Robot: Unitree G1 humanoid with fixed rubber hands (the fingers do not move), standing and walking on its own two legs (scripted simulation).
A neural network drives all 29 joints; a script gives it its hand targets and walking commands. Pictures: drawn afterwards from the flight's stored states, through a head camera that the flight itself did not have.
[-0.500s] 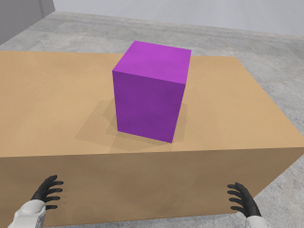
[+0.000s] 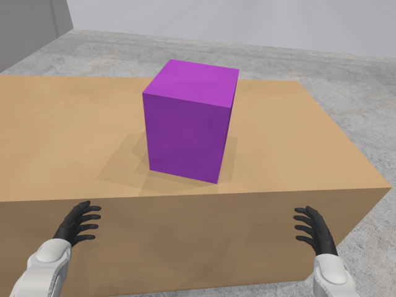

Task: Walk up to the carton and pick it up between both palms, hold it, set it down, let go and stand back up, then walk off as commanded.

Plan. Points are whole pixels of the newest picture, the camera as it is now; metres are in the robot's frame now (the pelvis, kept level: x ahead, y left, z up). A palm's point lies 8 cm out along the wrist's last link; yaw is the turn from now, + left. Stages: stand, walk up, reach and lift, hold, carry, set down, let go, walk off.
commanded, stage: reach and lift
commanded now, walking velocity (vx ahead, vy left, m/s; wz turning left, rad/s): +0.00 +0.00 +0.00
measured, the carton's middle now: (193, 120) +0.55 -0.02 +0.08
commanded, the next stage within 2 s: none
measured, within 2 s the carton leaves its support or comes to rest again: neither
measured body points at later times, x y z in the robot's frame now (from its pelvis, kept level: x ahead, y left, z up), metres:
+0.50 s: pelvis +0.04 +0.02 +0.01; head +0.02 +0.05 +0.45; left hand +0.30 +0.24 +0.06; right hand +0.22 -0.20 +0.07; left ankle +0.07 +0.09 -0.73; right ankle +0.04 -0.12 -0.73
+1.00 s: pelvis +0.07 +0.02 +0.01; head +0.07 +0.06 +0.46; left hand +0.33 +0.23 +0.08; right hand +0.24 -0.18 +0.09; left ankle +0.07 +0.09 -0.73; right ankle +0.04 -0.12 -0.73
